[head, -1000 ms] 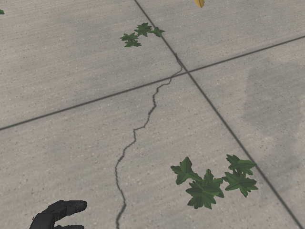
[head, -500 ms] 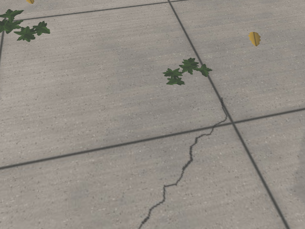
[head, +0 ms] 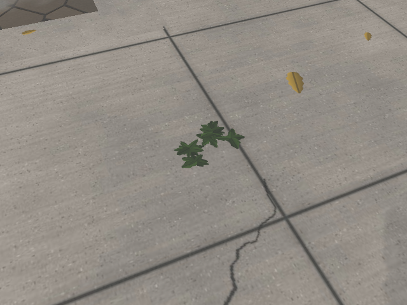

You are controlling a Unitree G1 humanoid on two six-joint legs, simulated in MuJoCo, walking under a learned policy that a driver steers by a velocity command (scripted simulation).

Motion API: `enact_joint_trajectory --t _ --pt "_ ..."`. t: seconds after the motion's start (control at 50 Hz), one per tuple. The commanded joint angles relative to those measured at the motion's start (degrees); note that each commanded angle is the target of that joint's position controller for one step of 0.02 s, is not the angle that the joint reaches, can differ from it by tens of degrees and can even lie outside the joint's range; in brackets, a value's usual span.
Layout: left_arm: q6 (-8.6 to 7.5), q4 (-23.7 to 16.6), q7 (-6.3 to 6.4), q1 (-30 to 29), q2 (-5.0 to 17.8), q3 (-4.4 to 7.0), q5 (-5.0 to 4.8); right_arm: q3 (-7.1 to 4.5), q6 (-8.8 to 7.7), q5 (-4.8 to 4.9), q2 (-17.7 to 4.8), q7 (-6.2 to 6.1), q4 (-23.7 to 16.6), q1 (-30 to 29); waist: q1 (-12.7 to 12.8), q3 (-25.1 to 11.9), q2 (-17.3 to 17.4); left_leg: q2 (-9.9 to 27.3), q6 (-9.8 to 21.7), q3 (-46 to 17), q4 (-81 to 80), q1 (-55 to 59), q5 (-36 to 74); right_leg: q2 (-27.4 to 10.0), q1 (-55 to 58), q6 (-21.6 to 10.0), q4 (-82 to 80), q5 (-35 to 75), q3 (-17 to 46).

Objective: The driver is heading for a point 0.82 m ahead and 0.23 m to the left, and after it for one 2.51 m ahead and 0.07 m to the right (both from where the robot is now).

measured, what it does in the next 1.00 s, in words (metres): walks ahead, turning left: right foot, then left foot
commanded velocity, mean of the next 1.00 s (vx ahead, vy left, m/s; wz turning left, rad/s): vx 0.50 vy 0.00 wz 0.40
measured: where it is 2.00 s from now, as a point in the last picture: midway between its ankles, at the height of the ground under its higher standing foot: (123, 171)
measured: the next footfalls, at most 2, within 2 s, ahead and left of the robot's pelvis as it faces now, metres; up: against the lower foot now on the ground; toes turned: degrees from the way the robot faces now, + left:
right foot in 0.14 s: +0.26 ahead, -0.14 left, +0.00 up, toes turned -2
left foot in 0.68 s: +0.53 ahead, +0.13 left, +0.00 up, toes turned +20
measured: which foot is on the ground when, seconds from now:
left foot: down 0.00-0.16, up 0.18-0.66, down 0.68-1.00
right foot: up 0.00-0.12, down 0.14-0.70, up 0.72-1.00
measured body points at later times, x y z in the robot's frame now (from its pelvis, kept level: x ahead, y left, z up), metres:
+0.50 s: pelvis +0.28 -0.05 +0.00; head +0.29 -0.05 +0.45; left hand +0.26 +0.22 -0.14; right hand +0.46 -0.29 -0.12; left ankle +0.43 +0.15 -0.68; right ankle +0.22 -0.14 -0.74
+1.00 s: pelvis +0.55 +0.06 +0.00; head +0.57 +0.09 +0.45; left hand +0.62 +0.39 -0.09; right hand +0.72 -0.17 -0.11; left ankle +0.49 +0.11 -0.74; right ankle +0.78 -0.05 -0.68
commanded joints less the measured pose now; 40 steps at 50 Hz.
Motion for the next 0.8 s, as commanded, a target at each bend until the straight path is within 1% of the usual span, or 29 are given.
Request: enact_joint_trajectory --t 0.02,0.06,0.08,0.1,0.12,0.14,0.16,0.18,0.2,0.22,0.24,0.26,0.28,0.3,0.36,0.42,0.5,0.54,0.58,0.62,0.64,0.66,0.68,0.7,0.72,0.74,0.76,0.78,0.8 --pt "-1.24 -5.53 -0.99 -8.28 3.25 0.23 -0.37 -2.06 0.28 0.34 -9.26 -0.53 -0.56 3.24 -0.37 4.98 5.81 17.51 7.99 -7.14 -1.5 1.01 15.88 1.19 -2.24 -1.03 -3.72 -1.22 -0.87" --pt "-1.65 -6.15 -1.64 -8.19 4.21 0.46 -0.47 -2.44 0.84 0.53 -9.88 -0.82 -0.2 2.88 0.8 4.42 6.43 19.11 7.21 -7.53 1.26 4.22 20.11 1.81 -0.87 -2.47 -5.36 -5.26 -1.02" --pt "-1.8 -5.86 -1.79 -6.46 5.08 0.81 -0.51 -2.6 1.1 0.54 -10.29 -0.91 -0.31 2.11 2.06 3.21 7.05 19.3 6.62 -7.37 3.34 4.94 25.02 2.74 2.42 -3.22 -5.91 -7.24 -1.76" --pt "-1.91 -4.97 -1.77 -2.71 6.39 1.51 -0.45 -2.74 1.36 0.54 -10.81 -0.96 -0.63 0.8 4.43 0.71 7.95 18.65 5.88 -6.53 7.68 4.74 34.33 4.58 8.77 -4.2 -6.44 -8.48 -3.37" --pt "-1.94 -2.46 -1.45 5.35 8.48 2.84 -0.25 -2.35 1.66 0.51 -9.83 -0.9 -0.86 0.16 8.46 -3.94 7.27 15.91 4.58 -5.11 17.03 1.82 40.53 6.24 20.66 -5.66 -7.64 -7.49 -4.48" --pt "-1.99 0.13 -0.86 16.44 12.16 4.18 0.47 -1.39 1.67 -0.1 -7.97 -0.83 -2.07 -0.03 12.54 -11.94 4.17 12.66 2.7 -3.42 32.17 -9.03 31.27 -0.37 38.85 -8.84 -5.26 -6.39 2.6" --pt "-1.64 1.54 -0.54 23.03 17.67 5.51 1.11 0.73 0.59 -0.32 -0.78 -0.29 -2.83 6.74 10.39 -20.56 -9.6 2.41 -1.73 -1.56 55.12 -33.15 -0.41 -15.66 61.4 -17.65 -8.69 -13.98 28.3" --pt "-1.5 1.54 -0.56 23.31 12.72 3.99 0.73 0.12 -0.72 0.93 -3.86 -0.09 -1.83 5.42 11.65 -23.27 -9.54 1.46 -1.19 -10.79 63.74 -39.95 -20.45 -17.92 61.39 -18.35 -16.21 -20.2 39.58" --pt "-1.67 0.96 -0.38 18.08 9.77 3.04 0.38 -1.34 -1.31 2.64 -8.57 -0.07 -3.33 0.17 10.84 -13.37 -6.58 4.77 -0.24 -11.38 66.55 -44.72 -17.23 -16.09 53.28 -14.83 -17.4 -21.63 30.17" --pt "-1.82 -0.12 -0.32 13.01 7.55 2.33 0.42 -1.47 -1.3 2.72 -8.81 -0.4 -4.11 -2.98 8.92 -8.05 -3.47 8.24 0.12 -9.66 64.26 -43.65 -11.47 -13.89 44.33 -12.42 -19.15 -19.64 21.99" --pt "-2.05 -0.32 -0.51 9.36 5.33 1.72 0.66 -1.81 -0.81 2.08 -8.08 -0.86 -4.24 -4.54 7.21 -3.91 -1.74 10.12 -0.05 -9.02 60.67 -41.19 -7.47 -11.57 36.49 -10.84 -21.75 -17.14 16.11" --pt "-2.4 -0.2 -0.61 7.34 3.97 1.32 1.18 -2.19 0.14 1.69 -7.06 -1.11 -3.83 -3.4 5.18 -1.97 -3.15 11.77 -0.06 -9.44 57.93 -37.51 -4.53 -9.4 31.31 -9.41 -23.92 -15.03 11.0" --pt "-2.54 0.26 -0.7 6.77 3.62 1.34 1.56 -2.09 1.04 1.64 -5.37 -1.05 -3.42 -1.92 4.09 -1.33 -4.06 12.25 -0.12 -9.41 56.97 -34.75 -2.88 -8.5 28.15 -9.03 -25.52 -13.63 8.0" --pt "-2.77 0.79 -0.63 7.16 3.99 1.54 1.67 -1.97 1.74 1.65 -3.9 -0.99 -3.32 -1.31 3.6 -0.77 -3.55 12.47 -0.26 -9.22 56.45 -34.16 -1.74 -8.17 26.55 -9.33 -26.6 -11.05 5.42" --pt "-3.08 1.96 0.28 8.61 6.0 2.17 1.99 -2.38 2.72 1.3 -3.92 -1.07 -5.12 -4.5 3.3 1.45 -1.49 12.43 -1.03 -10.29 51.87 -39.13 5.19 -8.04 26.82 -9.83 -28.23 -4.9 -0.49" --pt "-2.79 2.34 1.22 9.7 6.8 2.3 1.97 -2.39 2.29 0.87 -3.62 -0.31 -6.82 -8.67 4.04 2.34 -0.71 11.63 -1.51 -9.55 42.38 -41.11 13.86 -7.22 29.26 -8.9 -28.57 -1.44 -5.46" --pt "-2.01 2.96 2.08 13.06 8.29 2.62 1.24 -1.39 2.09 0.55 -2.15 1.23 -10.14 -17.02 7.02 4.82 0.9 10.87 -1.08 -4.53 31.97 -41.33 18.11 -8.05 33.62 -8.2 -28.81 0.15 -9.95" --pt "-1.17 3.65 2.19 15.52 8.75 2.87 0.81 -1.06 2.13 0.64 -1.9 1.99 -12.15 -20.31 8.16 5.89 1.37 10.44 -0.37 -3.12 29.03 -43.74 15.97 -9.51 38.93 -8.13 -26.95 2.87 -11.12" --pt "-0.15 3.88 2.22 16.56 9.39 3.18 0.37 -1.0 2.2 0.78 -2.11 2.83 -14.11 -22.24 8.15 6.14 0.92 9.46 0.68 -1.21 27.24 -44.36 11.58 -10.85 43.26 -7.69 -23.88 8.55 -12.28" --pt "0.64 3.09 2.45 15.03 10.93 3.63 0.02 -1.64 2.37 0.9 -3.63 3.5 -15.32 -21.06 6.02 3.83 -1.02 6.49 2.54 2.02 26.49 -38.78 6.16 -11.12 44.91 -6.51 -18.0 25.42 -14.11" --pt "1.04 2.63 2.66 14.26 11.88 3.89 -0.15 -2.31 2.54 0.96 -4.96 3.62 -15.35 -18.54 4.1 1.48 -2.4 4.33 3.68 3.71 26.95 -34.08 3.15 -11.05 45.21 -5.89 -12.94 35.08 -14.71" --pt "1.49 2.2 2.78 13.33 12.61 4.04 -0.21 -3.43 2.64 1.21 -7.09 3.6 -14.47 -12.93 0.69 -1.83 -3.04 1.98 5.2 4.71 26.37 -26.49 1.44 -10.41 44.05 -5.13 -4.49 40.88 -15.24" --pt "1.62 1.66 2.8 12.03 12.51 3.84 -0.47 -5.29 2.67 1.32 -10.42 2.98 -12.33 -3.78 -4.33 -6.59 -1.71 -0.16 7.46 3.92 21.64 -12.62 5.47 -8.1 38.52 -3.17 7.97 36.96 -16.23" --pt "0.95 0.22 2.64 12.93 9.97 2.92 0.86 -7.13 3.26 1.12 -16.07 1.5 -10.79 3.5 -5.98 -11.81 6.85 9.05 11.07 -11.47 20.17 4.38 5.75 -4.75 23.09 -0.48 26.56 12.33 -16.25" --pt "-1.2 -2.93 1.7 16.33 2.53 0.74 1.33 -7.22 2.65 1.07 -19.55 1.46 -12.51 -0.22 0.99 -16.95 18.14 22.24 22.78 -46.48 10.83 19.91 -1.91 9.24 -0.62 2.71 46.3 -36.17 -7.12" --pt "-3.86 -4.16 0.61 10.27 7.37 1.54 -0.9 -5.57 2.1 0.29 -14.77 1.81 -12.84 1.95 -2.89 -19.59 10.81 23.04 21.44 -49.14 5.96 21.34 -2.49 7.07 -6.77 0.87 49.02 -36.19 4.37" --pt "-4.91 -5.54 0.18 6.57 8.15 1.72 -2.47 -4.76 1.43 0.02 -11.59 1.75 -12.7 0.21 -2.46 -12.7 8.57 21.17 18.79 -39.8 6.49 16.2 1.19 4.41 -9.76 -0.77 46.54 -31.88 4.06" --pt "-5.2 -5.01 0.48 6.41 7.55 1.68 -1.64 -4.21 0.9 0.35 -9.73 1.89 -13.27 -3.82 0.65 -7.21 2.61 18.26 16.5 -32.18 6.44 6.88 7.34 1.65 -7.39 -1.14 40.32 -27.58 3.85" --pt "-4.73 -4.37 0.92 6.5 8.43 2.34 -0.07 -3.6 0.68 0.32 -7.77 1.74 -14.15 -7.45 2.63 -5.23 1.95 16.12 14.82 -27.15 5.9 -0.09 12.3 -0.14 -3.25 -0.77 34.97 -25.36 3.61"
Velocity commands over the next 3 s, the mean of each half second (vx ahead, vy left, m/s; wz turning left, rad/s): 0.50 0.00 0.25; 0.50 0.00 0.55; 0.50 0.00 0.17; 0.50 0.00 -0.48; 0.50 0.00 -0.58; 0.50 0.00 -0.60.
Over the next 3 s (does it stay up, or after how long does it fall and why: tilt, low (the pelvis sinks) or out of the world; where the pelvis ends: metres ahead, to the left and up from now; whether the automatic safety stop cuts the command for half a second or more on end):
stays up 1.56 0.26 -0.01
